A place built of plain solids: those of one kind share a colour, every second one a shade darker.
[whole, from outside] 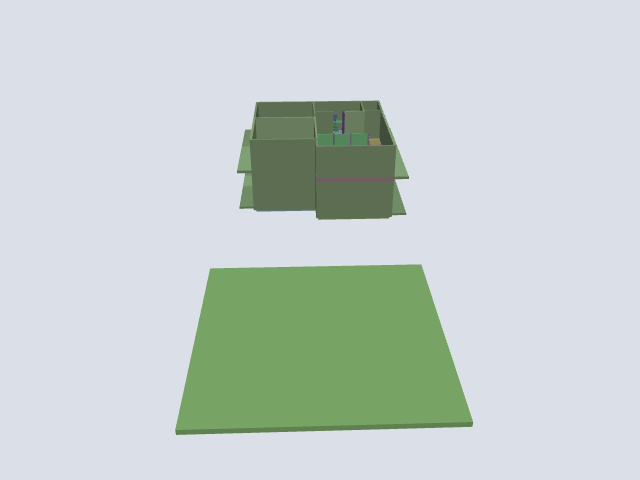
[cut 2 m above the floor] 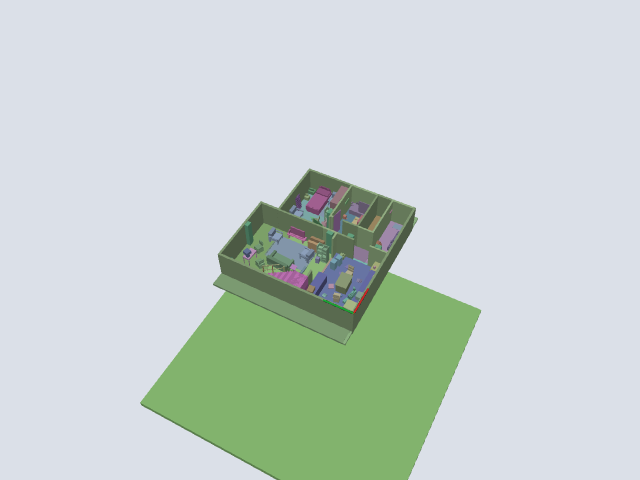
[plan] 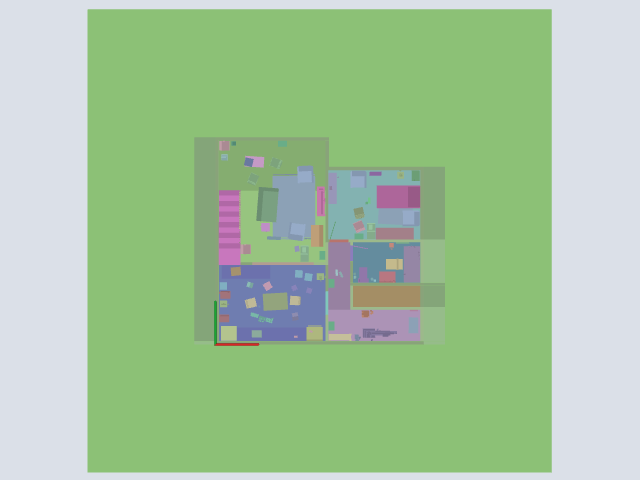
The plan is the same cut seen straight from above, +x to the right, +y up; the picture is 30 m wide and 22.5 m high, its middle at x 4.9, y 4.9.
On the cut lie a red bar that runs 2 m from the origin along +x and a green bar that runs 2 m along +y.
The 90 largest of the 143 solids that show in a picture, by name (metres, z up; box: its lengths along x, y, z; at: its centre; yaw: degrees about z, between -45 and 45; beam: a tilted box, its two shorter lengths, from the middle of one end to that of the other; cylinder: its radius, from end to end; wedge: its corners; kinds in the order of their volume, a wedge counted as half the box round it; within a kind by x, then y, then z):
{
 "under_1": {"box": [21.76, 21.72, 0.5], "at": [4.88, 4.86, -14.52]},
 "wall_1": {"box": [0.16, 9.4, 2.76], "at": [0.08, 4.86, 1.08]},
 "wall_2": {"box": [0.16, 7.18, 2.27], "at": [0.08, 5.97, 3.9]},
 "wall_3": {"box": [1.53, 0.13, 2.27], "at": [0.77, 2.31, 3.9]},
 "wall_4": {"box": [0.55, 0.13, 2.76], "at": [1.45, 3.79, 1.08]},
 "wall_5": {"box": [1.5, 0.13, 2.27], "at": [2.15, 2.54, 3.9]},
 "wall_6": {"box": [5.32, 0.16, 5.33], "at": [2.66, 9.64, 2.37]},
 "wall_7": {"box": [1.5, 0.13, 2.27], "at": [4.54, 2.54, 3.9]},
 "wall_8": {"box": [9.76, 0.16, 5.33], "at": [4.88, 0.08, 2.37]},
 "wall_9": {"box": [0.68, 0.13, 2.76], "at": [4.95, 3.79, 1.08]},
 "wall_10": {"box": [0.13, 1.23, 2.76], "at": [5.22, 0.78, 1.08]},
 "wall_11": {"box": [0.13, 1.23, 2.76], "at": [5.22, 3.12, 1.08]},
 "wall_12": {"box": [0.13, 0.93, 2.76], "at": [5.22, 4.33, 1.08]},
 "wall_13": {"box": [0.13, 4.31, 2.27], "at": [5.22, 6.01, 3.9]},
 "wall_14": {"box": [0.13, 3.25, 2.76], "at": [5.22, 6.54, 1.08]},
 "wall_15": {"box": [0.16, 1.23, 5.33], "at": [5.24, 8.95, 2.37]},
 "wall_16": {"box": [0.13, 1.0, 2.76], "at": [6.38, 2.26, 1.08]},
 "wall_17": {"box": [0.13, 1.02, 2.76], "at": [6.38, 3.4, 1.08]},
 "wall_18": {"box": [4.6, 0.13, 2.27], "at": [7.46, 3.79, 3.9]},
 "wall_19": {"box": [4.6, 0.16, 5.33], "at": [7.46, 8.25, 2.37]},
 "wall_20": {"box": [3.52, 0.13, 2.76], "at": [8.0, 4.86, 1.08]},
 "wall_21": {"box": [3.44, 0.13, 2.76], "at": [8.04, 1.7, 1.08]},
 "wall_22": {"box": [3.44, 0.13, 2.76], "at": [8.04, 2.83, 1.08]},
 "wall_23": {"box": [0.16, 1.47, 2.76], "at": [9.68, 0.9, 1.08]},
 "wall_24": {"box": [0.16, 3.57, 2.27], "at": [9.68, 1.95, 3.9]},
 "wall_25": {"box": [0.16, 1.0, 2.76], "at": [9.68, 2.26, 1.08]},
 "wall_26": {"box": [0.16, 1.9, 2.76], "at": [9.68, 3.84, 1.08]},
 "wall_27": {"box": [0.16, 4.31, 2.27], "at": [9.68, 6.01, 3.9]},
 "wall_28": {"box": [0.16, 3.25, 2.76], "at": [9.68, 6.54, 1.08]},
 "stair_1": {"box": [1.01, 0.27, 2.88], "at": [0.66, 3.87, 1.14]},
 "stair_2": {"box": [1.01, 0.77, 2.51], "at": [0.66, 4.11, 0.95]},
 "stair_3": {"box": [1.01, 1.02, 2.33], "at": [0.66, 4.24, 0.86]},
 "stair_4": {"box": [1.01, 1.26, 2.14], "at": [0.66, 4.36, 0.77]},
 "stair_5": {"box": [1.01, 1.51, 1.96], "at": [0.66, 4.49, 0.68]},
 "stair_6": {"box": [1.01, 1.76, 1.77], "at": [0.66, 4.61, 0.59]},
 "stair_7": {"box": [1.01, 2.01, 1.59], "at": [0.66, 4.74, 0.49]},
 "stair_8": {"box": [1.01, 2.26, 1.4], "at": [0.66, 4.86, 0.4]},
 "stair_9": {"box": [1.01, 2.51, 1.22], "at": [0.66, 4.98, 0.31]},
 "stair_10": {"box": [1.01, 2.76, 1.04], "at": [0.66, 5.11, 0.22]},
 "stair_11": {"box": [1.01, 3.0, 0.85], "at": [0.66, 5.23, 0.13]},
 "stair_12": {"box": [1.01, 3.25, 0.67], "at": [0.66, 5.36, 0.03]},
 "stair_13": {"box": [1.01, 3.5, 0.48], "at": [0.66, 5.48, -0.06]},
 "floor_living_1": {"box": [5.0, 2.35, 0.5], "at": [2.66, 8.38, -0.25]},
 "floor_living_2": {"box": [3.99, 3.35, 0.5], "at": [3.17, 5.53, -0.25]},
 "floor_kitchen_1": {"box": [5.0, 3.57, 0.5], "at": [2.66, 1.95, -0.25]},
 "floor_bedroom_1": {"box": [4.31, 3.25, 0.5], "at": [7.45, 6.54, -0.25]},
 "upper_floor_next_1": {"box": [1.0, 9.4, 0.16], "at": [-0.5, 4.86, -0.08]},
 "upper_floor_next_2": {"box": [1.0, 7.18, 0.16], "at": [-0.5, 5.97, 2.68]},
 "upper_floor_next_3": {"box": [1.0, 1.47, 0.16], "at": [10.26, 0.9, -0.08]},
 "upper_floor_next_4": {"box": [1.0, 3.57, 0.16], "at": [10.26, 1.95, 2.68]},
 "upper_floor_next_5": {"box": [1.0, 1.0, 0.16], "at": [10.26, 2.26, -0.08]},
 "upper_floor_next_6": {"box": [1.0, 1.9, 0.16], "at": [10.26, 3.84, -0.08]},
 "upper_floor_next_7": {"box": [1.0, 4.31, 0.16], "at": [10.26, 6.01, 2.68]},
 "upper_floor_next_8": {"box": [1.0, 3.25, 0.16], "at": [10.26, 6.54, -0.08]},
 "floor_hall_1": {"box": [1.03, 3.16, 0.5], "at": [5.8, 3.21, -0.25]},
 "floor_hall_2": {"box": [4.31, 1.47, 0.5], "at": [7.45, 0.9, -0.25]},
 "floor_bath_1": {"box": [3.15, 1.9, 0.5], "at": [8.03, 3.84, -0.25]},
 "fixture_wardrobe_bedroom_1": {"box": [1.78, 0.55, 2.2], "at": [8.41, 5.2, 1.05]},
 "floor_abst_1": {"box": [3.15, 1.0, 0.5], "at": [8.03, 2.26, -0.25]},
 "billy_1": {"box": [0.42, 0.28, 2.02], "at": [3.14, 9.41, 1.01]},
 "billy_2": {"box": [0.28, 0.42, 2.02], "at": [5.01, 4.18, 1.01]},
 "billy_3": {"box": [0.28, 0.42, 2.02], "at": [5.44, 0.87, 1.01]},
 "billy_4": {"box": [0.28, 0.42, 2.02], "at": [5.44, 2.87, 1.01]},
 "billy_5": {"box": [0.42, 0.28, 2.02], "at": [6.73, 5.07, 1.01]},
 "counter_run_1": {"box": [2.28, 0.61, 0.78], "at": [1.43, 3.42, 0.49]},
 "counter_run_2": {"box": [3.26, 0.64, 0.038], "at": [2.64, 0.49, 0.9]},
 "child_bed_1": {"box": [2.06, 1.06, 0.4], "at": [8.59, 6.92, 0.38]},
 "child_bed_2": {"box": [0.55, 0.96, 0.2], "at": [9.29, 6.92, 0.58]},
 "upper_floor_gallery_1": {"box": [5.0, 1.13, 0.16], "at": [2.66, 3.17, 2.68]},
 "fridge_1": {"box": [0.75, 0.7, 1.72], "at": [0.63, 0.52, 0.86]},
 "sofa_1": {"box": [0.23, 1.6, 0.39], "at": [2.09, 6.59, 0.65], "yaw": -4.5},
 "sofa_2": {"box": [0.93, 1.6, 0.34], "at": [2.45, 6.56, 0.28], "yaw": -4.5},
 "rug_1": {"box": [2.0, 2.9, 0.08], "at": [3.68, 6.46, -0.03], "yaw": 0.2},
 "rug_2": {"box": [1.6, 0.8, 0.08], "at": [8.43, 6.02, -0.03], "yaw": -3.2},
 "kitchen_table_1": {"box": [1.06, 0.71, 0.72], "at": [2.81, 2.01, 0.36], "yaw": 3.2},
 "bathtub_1": {"box": [0.76, 1.7, 0.41], "at": [9.21, 3.76, 0.2]},
 "range_cooker_1": {"box": [0.76, 0.65, 0.94], "at": [4.65, 0.49, 0.47]},
 "cube_shelf_1": {"box": [0.39, 1.46, 0.76], "at": [5.5, 7.32, 0.38]},
 "armchair_frame_1": {"box": [0.63, 0.74, 0.18], "at": [3.81, 5.3, 0.32], "yaw": -7.6},
 "armchair_frame_2": {"box": [0.63, 0.74, 0.18], "at": [4.22, 7.97, 0.32], "yaw": 2.2},
 "armchair_frame_3": {"box": [0.63, 0.74, 0.18], "at": [6.71, 7.73, 0.32]},
 "armchair_frame_4": {"box": [0.74, 0.63, 0.18], "at": [9.16, 5.91, 0.32]},
 "basin_vanity_1": {"box": [0.76, 0.53, 0.82], "at": [8.06, 3.17, 0.41]},
 "drying_rack_1": {"box": [0.57, 1.02, 0.53], "at": [4.77, 5.09, 0.27]},
 "stair_guard_1": {"box": [3.99, 0.08, 0.94], "at": [3.17, 3.82, 3.23]},
 "bar_stool_1": {"box": [0.35, 0.35, 0.74], "at": [0.37, 2.74, 0.37]},
 "bar_stool_2": {"box": [0.35, 0.35, 0.74], "at": [3.91, 3.31, 0.37], "yaw": -3.8},
 "bar_stool_3": {"box": [0.35, 0.35, 0.74], "at": [4.36, 3.16, 0.37], "yaw": -7.8},
 "wall_band_1": {"box": [5.32, 0.16, 0.31], "at": [2.66, 9.64, 2.61]},
 "floor_gap_living_kitchen_1": {"box": [2.89, 0.13, 0.5], "at": [3.17, 3.79, -0.25]}
}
